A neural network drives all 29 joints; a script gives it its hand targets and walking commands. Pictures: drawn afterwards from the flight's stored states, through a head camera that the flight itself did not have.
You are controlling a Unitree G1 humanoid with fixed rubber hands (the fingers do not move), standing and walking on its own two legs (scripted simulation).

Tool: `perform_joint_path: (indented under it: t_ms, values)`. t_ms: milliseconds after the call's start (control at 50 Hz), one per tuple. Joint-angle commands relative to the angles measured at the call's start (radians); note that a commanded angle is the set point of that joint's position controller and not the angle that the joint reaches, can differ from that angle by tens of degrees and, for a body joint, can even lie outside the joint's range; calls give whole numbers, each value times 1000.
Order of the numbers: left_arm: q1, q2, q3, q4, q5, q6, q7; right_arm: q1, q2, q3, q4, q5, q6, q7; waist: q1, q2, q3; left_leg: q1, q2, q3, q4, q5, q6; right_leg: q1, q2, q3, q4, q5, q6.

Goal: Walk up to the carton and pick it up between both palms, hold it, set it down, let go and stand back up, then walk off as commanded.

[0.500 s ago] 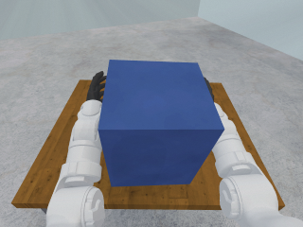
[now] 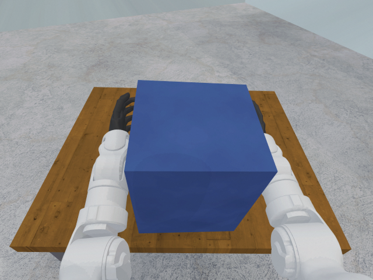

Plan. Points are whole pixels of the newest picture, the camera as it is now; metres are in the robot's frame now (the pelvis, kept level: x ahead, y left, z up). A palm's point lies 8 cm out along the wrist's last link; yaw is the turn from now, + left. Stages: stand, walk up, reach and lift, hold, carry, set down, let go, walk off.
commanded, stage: set down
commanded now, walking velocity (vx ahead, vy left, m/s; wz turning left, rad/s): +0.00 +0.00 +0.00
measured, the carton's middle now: (190, 162) +0.34 +0.01 +0.11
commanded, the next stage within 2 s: none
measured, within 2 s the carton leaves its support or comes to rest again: neither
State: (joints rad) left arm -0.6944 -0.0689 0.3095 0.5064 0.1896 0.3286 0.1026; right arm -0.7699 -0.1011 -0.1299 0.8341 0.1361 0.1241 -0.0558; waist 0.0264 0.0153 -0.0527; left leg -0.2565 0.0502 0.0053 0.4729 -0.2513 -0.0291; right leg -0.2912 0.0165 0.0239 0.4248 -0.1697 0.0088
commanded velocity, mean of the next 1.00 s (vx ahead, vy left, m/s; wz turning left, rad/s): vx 0.00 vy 0.00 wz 0.00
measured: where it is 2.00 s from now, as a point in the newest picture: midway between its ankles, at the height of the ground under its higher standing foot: outside the picture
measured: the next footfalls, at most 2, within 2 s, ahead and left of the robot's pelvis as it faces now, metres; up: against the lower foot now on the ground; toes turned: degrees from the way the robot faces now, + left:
none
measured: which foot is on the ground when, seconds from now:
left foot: down 0.00-1.00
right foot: down 0.00-1.00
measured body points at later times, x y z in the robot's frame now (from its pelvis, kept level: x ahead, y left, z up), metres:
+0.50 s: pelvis +0.01 +0.00 +0.00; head +0.02 +0.00 +0.45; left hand +0.41 +0.15 +0.11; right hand +0.43 -0.14 +0.10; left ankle -0.01 +0.14 -0.74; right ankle +0.03 -0.12 -0.74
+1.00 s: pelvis +0.02 +0.00 +0.00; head +0.03 +0.00 +0.45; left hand +0.41 +0.15 +0.09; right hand +0.43 -0.14 +0.09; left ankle -0.01 +0.14 -0.74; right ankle +0.03 -0.12 -0.74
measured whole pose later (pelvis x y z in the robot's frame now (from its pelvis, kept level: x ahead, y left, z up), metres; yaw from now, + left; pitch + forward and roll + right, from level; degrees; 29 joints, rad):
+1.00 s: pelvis +0.02 +0.00 +0.00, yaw +0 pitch +3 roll -1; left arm -0.61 -0.10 0.31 0.62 0.21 0.14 0.10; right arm -0.68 -0.07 -0.20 0.86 0.00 -0.03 0.02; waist 0.03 0.02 -0.03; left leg -0.26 0.05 0.01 0.47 -0.27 -0.03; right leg -0.29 0.02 0.02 0.42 -0.19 0.01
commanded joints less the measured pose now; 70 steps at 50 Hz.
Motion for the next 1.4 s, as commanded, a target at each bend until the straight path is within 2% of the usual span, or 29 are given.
perform_joint_path:
  t_ms: [0,160,180,220,240,280,340,440,520,600,700,760,800,940,980,1000,1040,1100,1260,1300,1360,1380]
  values:
    - [-591,-521,-305,-4,1,-89,-91,-637,602,199,-130,-133,-94,149,30,-30,-447,157,-63,41,-154,317,-32,312,56,-98,-106,224,11]
    - [-582,-526,-282,20,15,-126,-83,-603,597,159,-99,-179,-121,178,35,-17,-448,136,-58,50,-165,311,-34,293,51,-101,-101,210,8]
    - [-588,-522,-274,24,19,-133,-79,-597,602,157,-84,-182,-121,182,44,-20,-446,125,-57,52,-166,309,-33,290,52,-99,-99,208,7]
    - [-577,-523,-273,24,17,-142,-79,-594,600,159,-96,-191,-131,186,47,-25,-465,120,-58,54,-159,341,-33,301,52,-96,-91,248,8]
    - [-569,-529,-271,32,17,-147,-80,-580,591,142,-84,-203,-136,188,34,-23,-460,121,-55,54,-161,340,-35,301,51,-98,-93,245,7]
    - [-574,-544,-288,23,19,-163,-74,-568,596,136,-76,-209,-146,192,31,-2,-479,132,-52,52,-153,374,-44,284,52,-100,-90,259,1]
    - [-561,-544,-283,26,25,-178,-66,-565,598,149,-86,-210,-160,200,47,-13,-475,132,-48,53,-149,382,-40,271,52,-99,-92,255,0]
    - [-519,-528,-268,38,35,-187,-73,-538,591,157,-88,-211,-170,197,54,-25,-455,95,-52,59,-154,380,-36,316,45,-88,-79,304,4]
    - [-510,-542,-286,19,30,-207,-69,-513,608,168,-83,-210,-184,194,48,-21,-469,100,-52,60,-139,425,-39,315,42,-85,-72,351,5]
    - [-499,-540,-281,28,31,-225,-73,-505,605,168,-88,-221,-197,194,49,-30,-465,83,-52,58,-145,402,-35,325,37,-83,-71,347,8]
    - [-492,-554,-305,11,35,-247,-69,-467,614,176,-76,-226,-217,193,38,-10,-480,99,-48,57,-132,448,-44,299,38,-86,-69,358,-1]
    - [-483,-542,-286,34,44,-255,-74,-449,614,165,-55,-239,-215,192,41,-27,-447,76,-51,62,-148,400,-36,314,32,-80,-75,346,3]
    - [-476,-543,-282,45,49,-260,-74,-462,612,162,-68,-240,-222,193,44,-15,-447,61,-51,61,-150,389,-36,317,30,-80,-71,341,3]
    - [-480,-544,-273,54,63,-289,-74,-421,614,141,-30,-269,-241,197,39,-12,-443,62,-48,65,-150,389,-39,289,29,-83,-77,309,0]
    - [-461,-542,-261,71,62,-302,-77,-420,623,155,-48,-273,-253,196,48,-30,-449,42,-51,68,-147,391,-33,310,28,-80,-69,342,2]
    - [-485,-542,-268,58,61,-311,-77,-429,627,156,-52,-270,-260,198,47,-17,-462,33,-53,70,-146,383,-36,314,25,-78,-62,344,5]
    - [-462,-528,-243,85,73,-318,-79,-415,620,144,-33,-283,-264,199,56,-14,-438,27,-51,73,-147,381,-33,302,23,-79,-64,324,1]
    - [-457,-531,-237,97,76,-336,-79,-399,623,139,-22,-294,-276,198,52,-31,-433,16,-49,74,-156,362,-30,313,23,-78,-63,331,1]
    - [-463,-524,-217,134,92,-382,-78,-383,628,119,15,-317,-309,205,58,-17,-428,-12,-48,82,-152,346,-34,289,20,-82,-59,296,0]
    - [-473,-526,-224,130,85,-398,-75,-372,625,112,25,-329,-320,203,48,-18,-435,-10,-47,82,-149,354,-38,291,21,-85,-59,299,-4]
    - [-465,-512,-196,162,98,-410,-79,-379,621,107,31,-334,-332,202,64,-20,-422,-43,-50,88,-151,331,-32,302,14,-78,-53,295,0]
    - [-454,-514,-195,164,105,-419,-78,-367,625,98,50,-345,-334,200,56,-30,-406,-41,-48,85,-152,334,-30,307,13,-78,-53,306,-1]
